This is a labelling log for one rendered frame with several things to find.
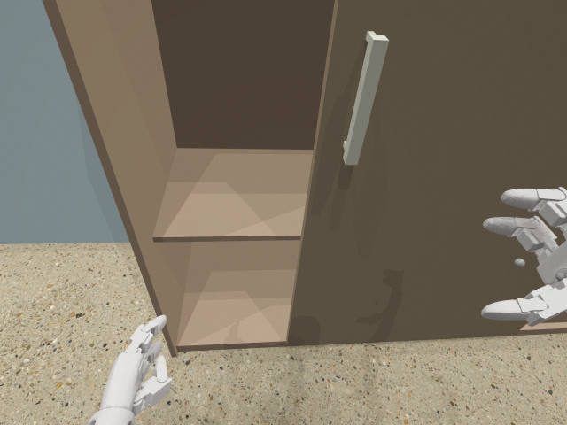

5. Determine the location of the robot left hand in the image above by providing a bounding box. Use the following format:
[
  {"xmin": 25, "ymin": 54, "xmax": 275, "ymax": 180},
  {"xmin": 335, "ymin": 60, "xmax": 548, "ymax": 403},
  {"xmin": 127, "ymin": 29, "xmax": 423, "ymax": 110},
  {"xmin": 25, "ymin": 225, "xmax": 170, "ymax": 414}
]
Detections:
[{"xmin": 99, "ymin": 315, "xmax": 172, "ymax": 416}]

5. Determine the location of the handle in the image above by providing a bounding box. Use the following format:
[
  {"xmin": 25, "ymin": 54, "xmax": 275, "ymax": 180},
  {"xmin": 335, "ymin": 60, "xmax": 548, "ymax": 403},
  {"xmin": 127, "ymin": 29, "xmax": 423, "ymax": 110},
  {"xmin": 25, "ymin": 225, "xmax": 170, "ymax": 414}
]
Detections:
[{"xmin": 343, "ymin": 31, "xmax": 389, "ymax": 165}]

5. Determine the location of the left robot forearm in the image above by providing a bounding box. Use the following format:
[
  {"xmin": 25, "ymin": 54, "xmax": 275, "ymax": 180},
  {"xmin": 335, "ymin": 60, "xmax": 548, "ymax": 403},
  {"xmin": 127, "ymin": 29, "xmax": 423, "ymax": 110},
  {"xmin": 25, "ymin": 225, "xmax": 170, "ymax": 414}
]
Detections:
[{"xmin": 88, "ymin": 407, "xmax": 135, "ymax": 425}]

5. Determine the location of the robot right hand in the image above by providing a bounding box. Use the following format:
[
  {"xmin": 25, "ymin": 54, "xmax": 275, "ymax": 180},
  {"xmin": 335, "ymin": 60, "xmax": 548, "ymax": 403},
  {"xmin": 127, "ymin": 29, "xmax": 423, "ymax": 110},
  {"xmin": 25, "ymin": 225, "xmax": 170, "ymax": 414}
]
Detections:
[{"xmin": 481, "ymin": 187, "xmax": 567, "ymax": 327}]

